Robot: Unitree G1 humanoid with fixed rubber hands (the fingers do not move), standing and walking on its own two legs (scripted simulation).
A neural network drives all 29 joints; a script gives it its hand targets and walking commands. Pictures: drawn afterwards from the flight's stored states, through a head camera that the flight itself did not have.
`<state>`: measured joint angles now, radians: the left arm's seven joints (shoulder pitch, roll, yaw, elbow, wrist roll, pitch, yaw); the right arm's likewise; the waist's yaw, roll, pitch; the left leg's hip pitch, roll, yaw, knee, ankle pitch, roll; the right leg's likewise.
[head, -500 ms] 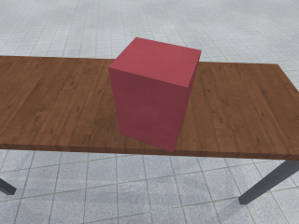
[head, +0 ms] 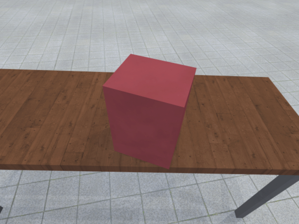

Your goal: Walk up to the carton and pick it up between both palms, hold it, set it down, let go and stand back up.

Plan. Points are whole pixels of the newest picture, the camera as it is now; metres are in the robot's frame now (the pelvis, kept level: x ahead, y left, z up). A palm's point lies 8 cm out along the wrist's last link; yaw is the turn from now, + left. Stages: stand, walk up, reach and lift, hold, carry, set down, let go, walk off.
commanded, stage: walk up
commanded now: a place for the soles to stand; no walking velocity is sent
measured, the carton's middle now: (150, 114) +0.43 +0.01 +0.07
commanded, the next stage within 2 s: reach and lift in 0.86 s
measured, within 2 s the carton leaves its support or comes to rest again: neither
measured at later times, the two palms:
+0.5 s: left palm out of the picture +0.11 +0.29 -0.11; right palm out of the picture +0.10 -0.30 -0.11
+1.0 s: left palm out of the picture +0.15 +0.28 -0.12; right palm out of the picture +0.13 -0.29 -0.12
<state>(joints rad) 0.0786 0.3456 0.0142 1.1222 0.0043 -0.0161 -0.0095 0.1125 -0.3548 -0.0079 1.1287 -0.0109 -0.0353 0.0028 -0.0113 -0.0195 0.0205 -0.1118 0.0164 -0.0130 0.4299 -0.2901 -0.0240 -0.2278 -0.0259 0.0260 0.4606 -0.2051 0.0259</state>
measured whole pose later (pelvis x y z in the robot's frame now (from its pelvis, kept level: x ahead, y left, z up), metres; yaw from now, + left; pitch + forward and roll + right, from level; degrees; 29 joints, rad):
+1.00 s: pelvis +0.00 +0.00 -0.02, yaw +0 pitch -1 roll -1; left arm 0.03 0.34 0.04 0.70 0.01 0.42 0.01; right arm 0.00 -0.31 -0.15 1.03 -0.09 -0.06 0.07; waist -0.02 -0.01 0.11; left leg -0.22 0.04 -0.02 0.65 -0.41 -0.03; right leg -0.31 -0.01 0.02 0.63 -0.30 0.02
